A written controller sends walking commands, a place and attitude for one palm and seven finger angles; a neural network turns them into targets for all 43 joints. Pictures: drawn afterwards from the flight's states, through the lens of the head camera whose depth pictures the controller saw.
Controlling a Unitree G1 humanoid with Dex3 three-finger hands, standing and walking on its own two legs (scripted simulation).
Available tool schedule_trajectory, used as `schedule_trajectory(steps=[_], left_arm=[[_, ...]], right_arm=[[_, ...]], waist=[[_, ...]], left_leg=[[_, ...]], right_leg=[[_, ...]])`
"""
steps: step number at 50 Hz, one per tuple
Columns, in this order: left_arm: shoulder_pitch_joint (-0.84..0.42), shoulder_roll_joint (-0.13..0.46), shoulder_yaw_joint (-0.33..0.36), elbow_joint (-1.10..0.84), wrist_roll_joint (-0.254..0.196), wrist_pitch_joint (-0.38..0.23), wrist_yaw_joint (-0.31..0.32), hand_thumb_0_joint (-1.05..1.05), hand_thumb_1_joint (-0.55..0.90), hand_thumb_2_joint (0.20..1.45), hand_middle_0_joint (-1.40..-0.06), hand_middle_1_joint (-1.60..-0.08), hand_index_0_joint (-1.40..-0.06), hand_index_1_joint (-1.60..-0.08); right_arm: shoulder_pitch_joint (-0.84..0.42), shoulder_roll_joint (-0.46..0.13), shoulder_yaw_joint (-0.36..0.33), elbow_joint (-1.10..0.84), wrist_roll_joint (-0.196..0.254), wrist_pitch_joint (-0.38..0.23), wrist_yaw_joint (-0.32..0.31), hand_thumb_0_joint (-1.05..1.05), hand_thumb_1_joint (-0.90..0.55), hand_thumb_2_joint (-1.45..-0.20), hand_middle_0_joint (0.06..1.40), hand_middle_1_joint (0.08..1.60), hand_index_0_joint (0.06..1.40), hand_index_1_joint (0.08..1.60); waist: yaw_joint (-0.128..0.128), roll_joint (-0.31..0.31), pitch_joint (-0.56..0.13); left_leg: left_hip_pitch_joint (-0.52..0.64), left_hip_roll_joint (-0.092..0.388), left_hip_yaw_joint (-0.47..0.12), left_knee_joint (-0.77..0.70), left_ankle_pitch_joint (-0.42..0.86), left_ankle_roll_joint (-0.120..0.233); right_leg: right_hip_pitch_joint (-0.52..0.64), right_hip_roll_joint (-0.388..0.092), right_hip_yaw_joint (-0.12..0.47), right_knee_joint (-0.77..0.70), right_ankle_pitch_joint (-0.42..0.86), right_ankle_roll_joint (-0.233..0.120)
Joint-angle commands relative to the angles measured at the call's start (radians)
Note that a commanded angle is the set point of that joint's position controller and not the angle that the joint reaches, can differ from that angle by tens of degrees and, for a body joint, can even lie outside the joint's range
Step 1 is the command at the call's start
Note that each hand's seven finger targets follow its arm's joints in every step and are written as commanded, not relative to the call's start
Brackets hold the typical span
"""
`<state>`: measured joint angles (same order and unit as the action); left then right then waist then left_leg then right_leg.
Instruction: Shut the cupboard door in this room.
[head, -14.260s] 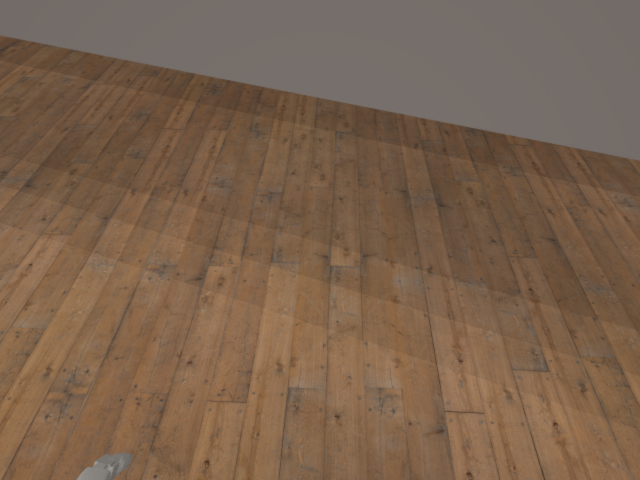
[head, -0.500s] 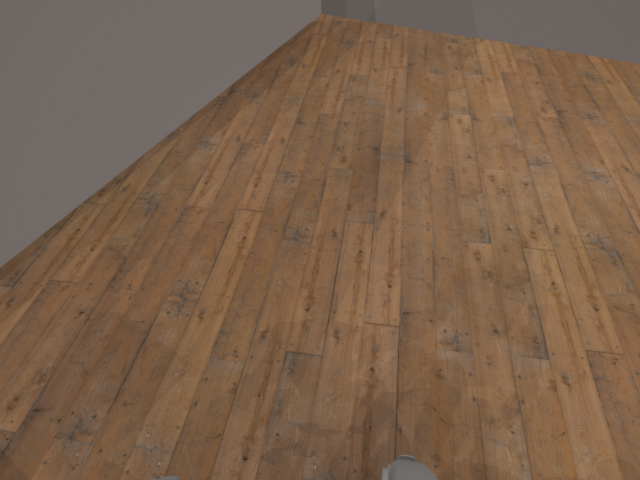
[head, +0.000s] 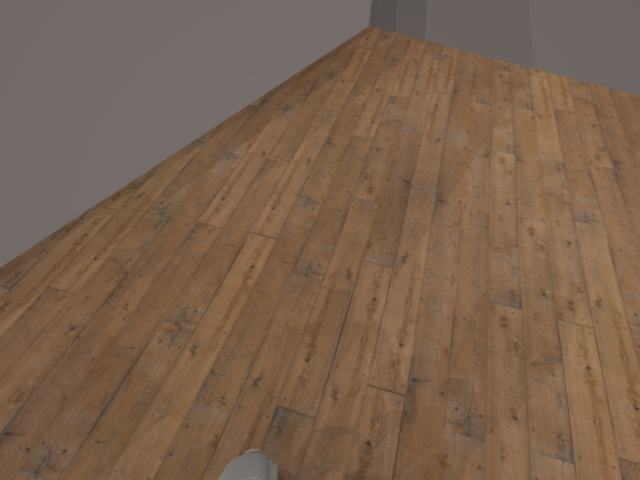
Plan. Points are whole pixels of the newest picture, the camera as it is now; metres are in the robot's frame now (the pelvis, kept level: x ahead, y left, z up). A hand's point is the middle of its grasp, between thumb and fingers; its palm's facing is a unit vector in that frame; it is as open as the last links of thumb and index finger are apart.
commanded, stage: walk around to get in front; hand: left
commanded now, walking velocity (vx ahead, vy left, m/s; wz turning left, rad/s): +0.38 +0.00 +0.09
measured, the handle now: out of the picture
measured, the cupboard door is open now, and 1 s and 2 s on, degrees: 84 84 84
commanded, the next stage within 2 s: walk to a spot facing it in 0.56 s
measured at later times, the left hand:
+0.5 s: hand (213, 363) +0.31 +0.21 -0.16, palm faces +0.00 -0.98 -0.20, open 7.3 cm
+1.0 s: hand (253, 328) +0.39 +0.16 -0.18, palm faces +0.16 -0.97 -0.20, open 7.2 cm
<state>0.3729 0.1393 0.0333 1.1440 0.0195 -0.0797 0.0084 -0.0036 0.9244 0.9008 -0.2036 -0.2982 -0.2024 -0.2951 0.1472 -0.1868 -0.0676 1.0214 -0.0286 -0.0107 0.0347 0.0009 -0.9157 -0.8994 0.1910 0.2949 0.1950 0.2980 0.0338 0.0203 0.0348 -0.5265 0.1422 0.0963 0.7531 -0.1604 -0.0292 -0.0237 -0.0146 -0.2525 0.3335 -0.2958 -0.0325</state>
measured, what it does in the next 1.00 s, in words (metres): walks ahead: left foot, then right foot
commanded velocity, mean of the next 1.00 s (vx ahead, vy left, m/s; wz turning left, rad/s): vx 0.23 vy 0.00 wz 0.19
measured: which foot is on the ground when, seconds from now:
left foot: up 0.00-0.10, down 0.12-0.62, up 0.64-1.00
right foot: down 0.00-0.12, up 0.14-0.60, down 0.62-1.00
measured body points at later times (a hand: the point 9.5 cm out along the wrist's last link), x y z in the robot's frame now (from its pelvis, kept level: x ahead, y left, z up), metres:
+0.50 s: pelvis +0.21 +0.03 +0.00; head +0.22 +0.02 +0.45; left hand +0.31 +0.27 -0.14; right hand +0.15 -0.20 -0.16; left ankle +0.15 +0.13 -0.74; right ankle +0.31 -0.13 -0.69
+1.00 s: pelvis +0.37 -0.02 +0.00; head +0.40 -0.01 +0.44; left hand +0.39 +0.22 -0.16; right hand +0.47 -0.26 -0.15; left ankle +0.42 +0.10 -0.70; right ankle +0.37 -0.13 -0.74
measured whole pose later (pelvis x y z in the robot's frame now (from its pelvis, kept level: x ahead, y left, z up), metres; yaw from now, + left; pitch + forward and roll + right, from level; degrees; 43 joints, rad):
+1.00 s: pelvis +0.37 -0.02 +0.00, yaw +7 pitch -1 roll -1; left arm 0.21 0.17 0.05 1.04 0.02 -0.03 0.02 -0.01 0.93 0.90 -0.20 -0.30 -0.20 -0.30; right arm 0.17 -0.20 -0.07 1.00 -0.02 0.03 0.02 0.00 -0.92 -0.90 0.19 0.29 0.20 0.30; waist -0.01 0.01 0.07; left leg -0.50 0.10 0.11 0.85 -0.28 -0.05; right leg -0.16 -0.10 -0.33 0.48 -0.29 -0.01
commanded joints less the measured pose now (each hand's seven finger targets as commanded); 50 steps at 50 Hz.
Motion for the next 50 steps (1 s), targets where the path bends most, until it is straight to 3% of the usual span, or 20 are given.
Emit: schedule_trajectory(steps=[1,3,5,6,7,8,10,14,18,26,27,29,30,31,32,35,37,39,45,50], left_arm=[[0.079,0.152,0.022,-0.016,0.003,-0.013,0.009,0.0,0.9,0.9,-0.2,-0.3,-0.2,-0.3],[0.066,0.167,0.025,-0.014,0.005,-0.009,0.01,0.0,0.9,0.9,-0.2,-0.3,-0.2,-0.3],[0.045,0.162,0.021,-0.021,-0.004,-0.007,0.008,0.0,0.9,0.9,-0.2,-0.3,-0.2,-0.3],[0.073,0.115,0.015,-0.042,-0.011,-0.008,0.0,0.0,0.9,0.9,-0.2,-0.3,-0.2,-0.3],[0.021,0.089,0.0,-0.085,-0.014,-0.011,-0.009,0.0,0.9,0.9,-0.2,-0.3,-0.2,-0.3],[-0.037,0.116,0.012,-0.102,-0.008,-0.007,-0.003,0.0,0.9,0.9,-0.2,-0.3,-0.2,-0.3],[-0.099,0.088,0.018,-0.096,-0.006,0.002,-0.011,0.0,0.9,0.9,-0.2,-0.3,-0.2,-0.3],[-0.032,0.029,0.02,-0.076,0.01,0.045,-0.017,0.0,0.9,0.9,-0.2,-0.3,-0.2,-0.3],[-0.1,0.042,0.03,-0.13,0.009,0.069,-0.026,0.0,0.9,0.9,-0.2,-0.3,-0.2,-0.3],[-0.284,0.065,0.03,-0.213,0.005,0.053,-0.036,0.0,0.9,0.9,-0.2,-0.3,-0.2,-0.3],[-0.274,0.072,0.03,-0.21,0.005,0.048,-0.035,0.0,0.9,0.9,-0.2,-0.3,-0.2,-0.3],[-0.115,0.107,0.04,-0.159,0.009,0.034,-0.032,0.0,0.9,0.9,-0.2,-0.3,-0.2,-0.3],[0.036,0.162,0.054,-0.108,0.014,0.02,-0.025,0.0,0.9,0.9,-0.2,-0.3,-0.2,-0.3],[0.171,0.285,0.085,-0.069,0.02,0.006,-0.011,0.0,0.9,0.9,-0.2,-0.3,-0.2,-0.3],[0.187,0.324,0.084,-0.065,-0.003,0.01,-0.002,0.0,0.9,0.9,-0.2,-0.3,-0.2,-0.3],[-0.064,0.211,0.051,-0.122,-0.006,0.009,0.006,0.0,0.9,0.9,-0.2,-0.3,-0.2,-0.3],[-0.135,0.142,0.028,-0.133,-0.002,0.002,0.009,0.0,0.9,0.9,-0.2,-0.3,-0.2,-0.3],[-0.155,0.132,0.023,-0.137,-0.001,0.001,0.013,0.0,0.9,0.9,-0.2,-0.3,-0.2,-0.3],[-0.168,0.166,0.035,-0.163,0.002,0.022,0.019,0.0,0.9,0.9,-0.2,-0.3,-0.2,-0.3],[-0.138,0.223,0.055,-0.17,0.007,0.046,0.022,0.0,0.9,0.9,-0.2,-0.3,-0.2,-0.3]], right_arm=[[-0.096,-0.018,0.015,-0.086,0.005,-0.026,0.005,0.0,-0.9,-0.9,0.2,0.3,0.2,0.3],[-0.038,-0.036,0.009,-0.075,0.003,-0.033,0.0,0.0,-0.9,-0.9,0.2,0.3,0.2,0.3],[0.186,-0.088,-0.006,-0.002,-0.006,-0.047,-0.015,0.0,-0.9,-0.9,0.2,0.3,0.2,0.3],[0.322,-0.193,-0.034,0.032,-0.016,-0.055,-0.027,0.0,-0.9,-0.9,0.2,0.3,0.2,0.3],[0.414,-0.275,-0.052,0.056,-0.003,-0.049,-0.036,0.0,-0.9,-0.9,0.2,0.3,0.2,0.3],[0.381,-0.249,-0.044,0.062,0.005,-0.043,-0.04,0.0,-0.9,-0.9,0.2,0.3,0.2,0.3],[0.249,-0.162,-0.025,0.028,0.007,-0.056,-0.046,0.0,-0.9,-0.9,0.2,0.3,0.2,0.3],[0.18,-0.074,0.001,0.025,0.008,-0.075,-0.047,0.0,-0.9,-0.9,0.2,0.3,0.2,0.3],[0.183,-0.078,-0.006,0.024,0.009,-0.079,-0.048,0.0,-0.9,-0.9,0.2,0.3,0.2,0.3],[0.265,-0.115,-0.02,0.062,-0.001,-0.068,-0.047,0.0,-0.9,-0.9,0.2,0.3,0.2,0.3],[0.272,-0.118,-0.022,0.068,-0.003,-0.064,-0.045,0.0,-0.9,-0.9,0.2,0.3,0.2,0.3],[0.254,-0.123,-0.02,0.069,0.001,-0.058,-0.046,0.0,-0.9,-0.9,0.2,0.3,0.2,0.3],[0.258,-0.105,-0.015,0.069,0.006,-0.06,-0.04,0.0,-0.9,-0.9,0.2,0.3,0.2,0.3],[0.285,-0.035,-0.001,0.048,0.018,-0.062,-0.032,0.0,-0.9,-0.9,0.2,0.3,0.2,0.3],[0.252,-0.052,0.001,0.005,0.025,-0.048,-0.033,0.0,-0.9,-0.9,0.2,0.3,0.2,0.3],[0.178,-0.027,-0.002,0.027,0.019,-0.03,-0.036,0.0,-0.9,-0.9,0.2,0.3,0.2,0.3],[0.227,0.009,0.003,0.052,0.014,-0.008,-0.035,0.0,-0.9,-0.9,0.2,0.3,0.2,0.3],[0.259,0.01,0.005,0.056,0.012,0.013,-0.033,0.0,-0.9,-0.9,0.2,0.3,0.2,0.3],[0.124,-0.015,0.002,-0.026,0.012,0.035,-0.015,0.0,-0.9,-0.9,0.2,0.3,0.2,0.3],[0.016,-0.047,0.001,-0.093,0.012,0.027,-0.004,0.0,-0.9,-0.9,0.2,0.3,0.2,0.3]], waist=[[0.016,-0.112,0.1],[-0.022,-0.105,0.072],[-0.124,-0.018,-0.066],[-0.165,0.176,-0.191],[-0.188,0.309,-0.218],[-0.174,0.192,-0.178],[-0.122,0.092,-0.051],[-0.032,0.065,0.032],[-0.016,0.074,0.08],[-0.062,0.083,0.085],[-0.058,0.079,0.079],[0.022,0.025,0.0],[0.086,-0.067,-0.085],[0.122,-0.356,-0.206],[0.1,-0.353,-0.21],[0.02,-0.123,-0.03],[-0.043,-0.095,0.007],[-0.067,-0.132,-0.016],[-0.054,-0.178,0.009],[-0.017,-0.166,0.003]], left_leg=[[-0.022,-0.015,0.03,-0.091,-0.033,0.027],[0.087,-0.046,0.065,-0.153,-0.073,0.043],[0.459,-0.076,0.069,-0.256,0.01,0.076],[0.718,0.13,-0.208,-0.305,0.042,0.147],[0.826,0.308,-0.473,-0.389,0.169,0.241],[0.76,0.328,-0.446,-0.427,0.104,0.266],[0.579,0.276,-0.34,-0.474,0.099,0.214],[0.334,0.175,-0.121,-0.561,0.046,0.147],[0.326,0.172,-0.078,-0.617,-0.009,0.179],[0.451,0.176,-0.007,-0.522,0.135,0.159],[0.454,0.174,-0.007,-0.488,0.165,0.15],[0.43,0.129,0.047,-0.283,0.304,0.109],[0.326,0.071,0.077,-0.062,0.254,0.075],[0.074,-0.049,0.119,0.26,-0.191,0.035],[-0.036,-0.103,0.0,0.454,-0.429,0.032],[-0.043,-0.005,-0.112,0.538,-0.23,0.033],[0.039,0.0,-0.107,0.467,-0.151,0.017],[0.051,-0.009,-0.08,0.408,-0.134,-0.009],[0.024,-0.008,-0.023,0.213,-0.109,-0.034],[0.08,-0.028,0.014,0.0,-0.126,-0.011]], right_leg=[[0.022,-0.314,0.185,-0.112,0.368,-0.096],[0.027,-0.309,0.15,-0.01,0.498,-0.086],[-0.104,-0.229,0.061,0.318,0.598,-0.032],[-0.336,-0.12,0.026,0.585,0.298,0.022],[-0.551,-0.031,0.079,0.84,-0.258,0.039],[-0.597,-0.069,0.172,0.929,-0.286,0.02],[-0.633,-0.133,0.222,0.954,-0.131,0.026],[-0.519,-0.149,0.216,0.874,0.014,0.05],[-0.595,-0.174,0.225,0.765,0.115,0.068],[-0.485,-0.115,0.143,0.331,0.111,0.05],[-0.445,-0.097,0.125,0.303,0.101,0.042],[-0.215,-0.051,0.09,0.195,0.138,0.025],[0.012,-0.078,0.136,0.157,0.169,0.009],[0.237,-0.356,0.48,0.088,0.235,-0.058],[0.229,-0.469,0.671,-0.019,0.313,-0.124],[-0.085,-0.411,0.448,-0.06,0.221,-0.097],[-0.219,-0.354,0.279,-0.087,0.315,-0.052],[-0.218,-0.331,0.169,-0.082,0.419,-0.049],[-0.176,-0.343,0.056,-0.052,0.453,-0.07],[-0.105,-0.381,0.052,0.054,0.447,-0.065]])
